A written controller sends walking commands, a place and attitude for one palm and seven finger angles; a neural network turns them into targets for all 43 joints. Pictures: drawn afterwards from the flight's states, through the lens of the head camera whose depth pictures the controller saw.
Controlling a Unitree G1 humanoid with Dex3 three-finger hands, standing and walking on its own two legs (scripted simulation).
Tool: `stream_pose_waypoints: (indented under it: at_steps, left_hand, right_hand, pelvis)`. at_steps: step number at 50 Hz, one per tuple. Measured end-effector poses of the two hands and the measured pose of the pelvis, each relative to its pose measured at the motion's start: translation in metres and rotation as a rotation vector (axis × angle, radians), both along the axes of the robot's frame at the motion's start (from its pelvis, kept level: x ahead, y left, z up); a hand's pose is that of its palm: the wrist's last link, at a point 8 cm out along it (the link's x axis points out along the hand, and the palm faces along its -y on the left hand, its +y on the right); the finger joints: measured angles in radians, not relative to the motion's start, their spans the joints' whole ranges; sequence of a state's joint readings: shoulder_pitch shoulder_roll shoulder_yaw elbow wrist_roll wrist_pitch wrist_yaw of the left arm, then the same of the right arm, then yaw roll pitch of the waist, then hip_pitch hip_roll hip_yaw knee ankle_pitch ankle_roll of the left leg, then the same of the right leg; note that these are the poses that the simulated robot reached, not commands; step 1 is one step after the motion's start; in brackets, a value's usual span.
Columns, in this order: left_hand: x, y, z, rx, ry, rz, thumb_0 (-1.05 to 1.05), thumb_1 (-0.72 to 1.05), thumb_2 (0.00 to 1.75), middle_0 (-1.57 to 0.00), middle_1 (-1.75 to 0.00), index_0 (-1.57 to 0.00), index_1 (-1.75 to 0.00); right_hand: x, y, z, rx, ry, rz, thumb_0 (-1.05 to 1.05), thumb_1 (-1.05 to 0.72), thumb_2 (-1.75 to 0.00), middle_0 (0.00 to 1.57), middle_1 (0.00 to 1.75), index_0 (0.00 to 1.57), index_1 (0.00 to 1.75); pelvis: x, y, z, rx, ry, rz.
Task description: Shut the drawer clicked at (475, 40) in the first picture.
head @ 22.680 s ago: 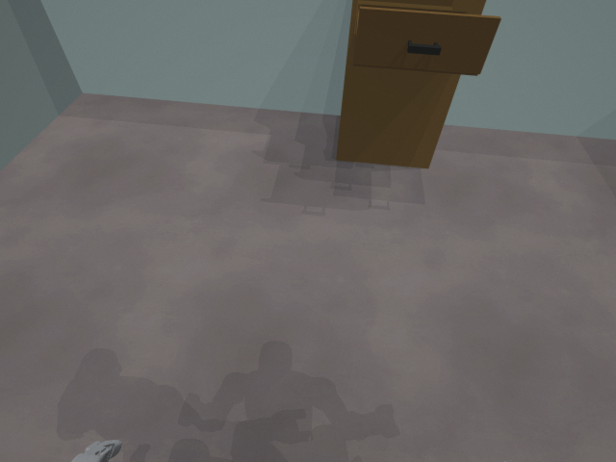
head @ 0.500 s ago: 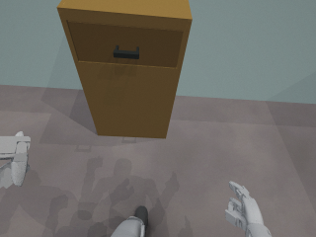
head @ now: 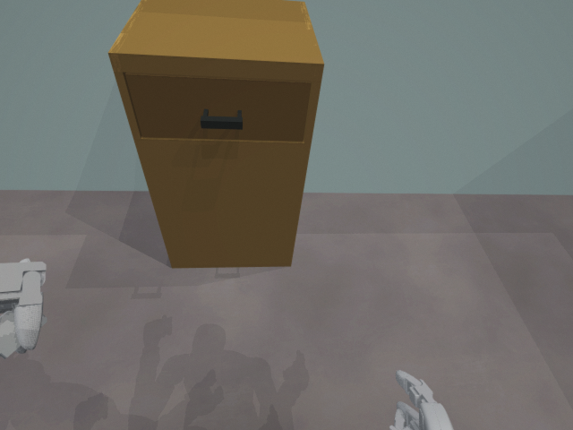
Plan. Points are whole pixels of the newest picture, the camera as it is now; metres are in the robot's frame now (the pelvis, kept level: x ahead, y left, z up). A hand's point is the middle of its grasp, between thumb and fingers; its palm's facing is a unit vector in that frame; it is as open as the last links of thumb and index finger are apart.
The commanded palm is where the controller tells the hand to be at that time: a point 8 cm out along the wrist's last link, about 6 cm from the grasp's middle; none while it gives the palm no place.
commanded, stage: stop stepping back and stand still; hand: left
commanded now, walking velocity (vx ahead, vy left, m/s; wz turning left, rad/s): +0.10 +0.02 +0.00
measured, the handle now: (222, 118) +0.83 +0.19 -0.03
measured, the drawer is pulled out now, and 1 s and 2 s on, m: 0.00 0.00 0.00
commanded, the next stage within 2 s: let the arm hang, fingers relaxed in 0.16 s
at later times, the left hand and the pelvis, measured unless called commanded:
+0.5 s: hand out of the picture +0.13 +0.19 -0.15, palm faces +0.01 -0.97 -0.23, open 3.1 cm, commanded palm none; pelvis +0.00 +0.00 -0.03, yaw +4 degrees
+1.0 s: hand out of the picture -0.03 +0.18 -0.18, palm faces +0.12 -0.97 -0.19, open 6.8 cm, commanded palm none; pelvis +0.02 +0.01 +0.00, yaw +5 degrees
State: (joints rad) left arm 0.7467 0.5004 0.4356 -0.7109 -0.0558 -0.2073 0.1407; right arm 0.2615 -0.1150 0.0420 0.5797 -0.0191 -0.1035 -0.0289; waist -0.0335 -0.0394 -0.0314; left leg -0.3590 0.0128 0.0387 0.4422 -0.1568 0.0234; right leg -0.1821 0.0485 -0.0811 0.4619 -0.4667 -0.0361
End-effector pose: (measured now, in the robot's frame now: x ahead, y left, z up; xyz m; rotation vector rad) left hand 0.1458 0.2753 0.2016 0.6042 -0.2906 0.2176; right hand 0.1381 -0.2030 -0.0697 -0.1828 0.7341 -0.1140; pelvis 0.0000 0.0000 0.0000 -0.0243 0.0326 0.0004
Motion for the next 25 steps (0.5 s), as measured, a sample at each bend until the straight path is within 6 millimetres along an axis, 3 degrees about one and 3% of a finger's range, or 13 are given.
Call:
stream_pose_waypoints:
  at_steps: [4,7,14,16,19,22,25]
  left_hand:
    - [-0.01,0.013,-0.018,-0.047,0.059,0.118,0.01,0.89,0.89,-1.4,-1.59,-1.41,-1.6]
    - [-0.012,0.022,-0.034,-0.132,0.049,0.193,0.01,0.89,0.89,-1.4,-1.59,-1.41,-1.6]
    - [0.013,0.019,-0.054,-0.223,-0.031,0.138,0.02,0.89,0.9,-1.4,-1.6,-1.41,-1.6]
    - [0.035,0.023,-0.094,-0.246,0.144,0.131,0.01,0.9,0.9,-1.4,-1.59,-1.4,-1.59]
    - [0.046,0.018,-0.182,-0.331,0.544,0.182,0.01,0.9,0.9,-1.36,-1.56,-1.37,-1.56]
    - [0.019,-0.006,-0.261,-0.401,0.883,0.206,0.01,0.91,0.9,-1.29,-1.49,-1.29,-1.49]
    - [-0.031,-0.036,-0.322,-0.474,1.133,0.221,0.01,0.91,0.89,-1.2,-1.4,-1.2,-1.4]
  right_hand:
    - [-0.001,-0.011,-0.018,-0.005,0.058,-0.002,0.01,-0.9,-0.9,0.2,0.3,0.21,0.3]
    - [-0.004,-0.022,-0.019,-0.035,0.087,-0.011,0.01,-0.9,-0.9,0.2,0.3,0.21,0.3]
    - [0.014,-0.037,-0.014,-0.145,0.043,-0.003,0.01,-0.91,-0.9,0.2,0.3,0.2,0.3]
    - [0.019,-0.039,-0.021,-0.128,0.066,0.023,0.01,-0.91,-0.9,0.2,0.3,0.2,0.3]
    - [0.015,-0.037,-0.033,-0.102,0.103,0.035,0.01,-0.91,-0.9,0.2,0.3,0.2,0.3]
    - [0.0,-0.035,-0.045,-0.071,0.153,0.035,0.01,-0.91,-0.9,0.2,0.3,0.2,0.3]
    - [-0.021,-0.035,-0.061,-0.04,0.244,0.013,0.01,-0.91,-0.9,0.2,0.3,0.2,0.3]
  pelvis:
    - [-0.004,0.001,-0.005,0.003,-0.015,-0.008]
    - [0.003,0.002,-0.004,0.014,-0.029,0.003]
    - [0.013,0.013,-0.016,0.007,-0.062,0.036]
    - [0.01,0.017,-0.018,0.01,-0.044,0.052]
    - [0.001,0.017,-0.018,0.014,-0.028,0.076]
    - [-0.004,0.01,-0.021,0.031,-0.037,0.068]
    - [-0.004,0.0,-0.028,0.05,-0.05,0.063]
